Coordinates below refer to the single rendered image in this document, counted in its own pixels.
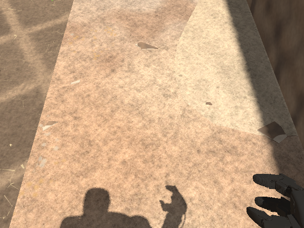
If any robot right hand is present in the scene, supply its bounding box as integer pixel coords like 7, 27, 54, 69
246, 173, 304, 228

